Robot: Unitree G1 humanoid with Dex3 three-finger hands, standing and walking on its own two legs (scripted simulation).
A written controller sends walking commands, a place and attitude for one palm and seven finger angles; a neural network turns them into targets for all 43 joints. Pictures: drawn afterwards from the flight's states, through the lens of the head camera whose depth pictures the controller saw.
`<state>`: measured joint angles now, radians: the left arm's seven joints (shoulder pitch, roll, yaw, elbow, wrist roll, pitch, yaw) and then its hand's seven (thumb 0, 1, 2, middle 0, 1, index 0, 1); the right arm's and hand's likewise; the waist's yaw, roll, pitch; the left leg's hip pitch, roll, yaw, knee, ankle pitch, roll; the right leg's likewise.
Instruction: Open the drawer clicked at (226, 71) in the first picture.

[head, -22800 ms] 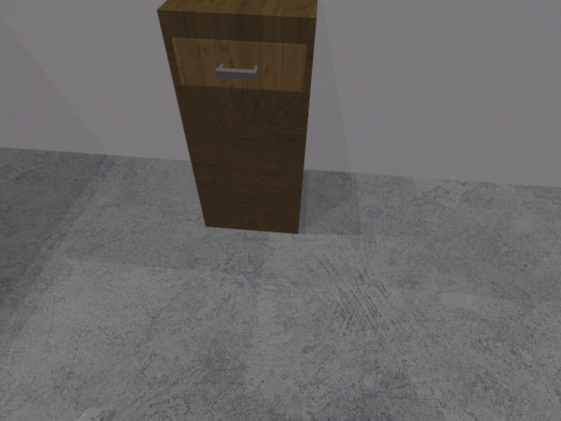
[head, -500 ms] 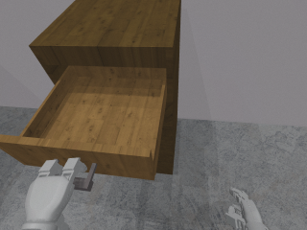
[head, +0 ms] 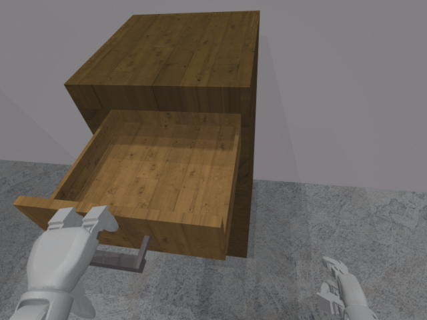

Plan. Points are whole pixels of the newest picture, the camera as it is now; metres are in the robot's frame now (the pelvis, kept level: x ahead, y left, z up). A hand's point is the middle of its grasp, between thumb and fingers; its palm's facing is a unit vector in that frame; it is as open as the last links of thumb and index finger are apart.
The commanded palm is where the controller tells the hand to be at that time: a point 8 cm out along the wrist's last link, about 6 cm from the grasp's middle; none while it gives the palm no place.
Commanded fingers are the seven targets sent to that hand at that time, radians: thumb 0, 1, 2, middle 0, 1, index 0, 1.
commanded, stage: lift the hand off the handle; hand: left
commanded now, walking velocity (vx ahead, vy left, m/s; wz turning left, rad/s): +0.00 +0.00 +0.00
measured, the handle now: (116, 249) +0.22 +0.23 +0.03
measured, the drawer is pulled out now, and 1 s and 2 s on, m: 0.29 0.29 0.29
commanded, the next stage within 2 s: draw the hand back to the body in 0.74 s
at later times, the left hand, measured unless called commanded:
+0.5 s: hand (74, 230) +0.19 +0.23 +0.15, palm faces +0.13 -0.12 -0.98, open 13.8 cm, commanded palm +0.14 +0.23 +0.21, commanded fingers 0.00 -0.50 0.30 -0.30 -1.20 -0.30 -1.20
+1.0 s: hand (65, 233) +0.18 +0.23 +0.16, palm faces +0.07 -0.06 -1.00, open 13.8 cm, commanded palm +0.14 +0.24 +0.23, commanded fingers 0.00 -0.50 0.30 -0.30 -1.20 -0.30 -1.20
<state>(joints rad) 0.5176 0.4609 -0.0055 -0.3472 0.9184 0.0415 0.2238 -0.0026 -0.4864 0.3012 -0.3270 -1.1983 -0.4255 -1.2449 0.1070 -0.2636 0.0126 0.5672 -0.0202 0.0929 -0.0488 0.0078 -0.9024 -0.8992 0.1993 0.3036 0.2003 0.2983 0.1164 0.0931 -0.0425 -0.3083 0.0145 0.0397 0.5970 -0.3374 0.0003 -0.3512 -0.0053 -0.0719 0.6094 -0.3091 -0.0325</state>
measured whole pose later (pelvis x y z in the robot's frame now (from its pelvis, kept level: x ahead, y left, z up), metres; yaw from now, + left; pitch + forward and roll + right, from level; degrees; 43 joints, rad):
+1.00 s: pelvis +0.00 -0.01 +0.01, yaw +1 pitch -1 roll +0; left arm 0.49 0.62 0.12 -0.62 0.76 0.10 -0.04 0.00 -0.49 0.30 -0.32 -1.20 -0.32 -1.20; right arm 0.10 -0.30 0.07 0.51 0.03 0.13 -0.02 0.01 -0.90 -0.90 0.20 0.30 0.20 0.30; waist 0.12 0.12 0.00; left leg -0.16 0.03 0.02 0.46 -0.28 -0.01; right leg -0.18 0.01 -0.09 0.44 -0.24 -0.04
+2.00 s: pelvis +0.02 +0.02 +0.01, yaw +1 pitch -2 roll -1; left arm 0.53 0.35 0.31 -0.61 -0.05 -0.12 0.10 0.00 0.18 0.59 -0.26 -0.76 -0.27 -0.76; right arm 0.17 -0.20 0.02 0.61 0.00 -0.12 -0.05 0.01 -0.90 -0.90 0.20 0.30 0.20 0.30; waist 0.06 0.06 0.02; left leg -0.09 0.00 0.03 0.42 -0.30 0.02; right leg -0.11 -0.01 -0.08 0.40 -0.25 -0.01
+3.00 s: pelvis -0.04 +0.01 +0.01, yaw +2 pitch +2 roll +0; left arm 0.63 0.45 0.43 -0.69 -0.05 -0.20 0.12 0.01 0.89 0.90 -0.21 -0.30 -0.22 -0.30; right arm 0.17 -0.21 -0.02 0.55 0.02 -0.05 -0.08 0.01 -0.90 -0.90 0.20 0.30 0.20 0.30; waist -0.01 -0.01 0.05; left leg -0.32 -0.01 0.01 0.53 -0.23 0.02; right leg -0.34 -0.03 -0.10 0.51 -0.20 -0.01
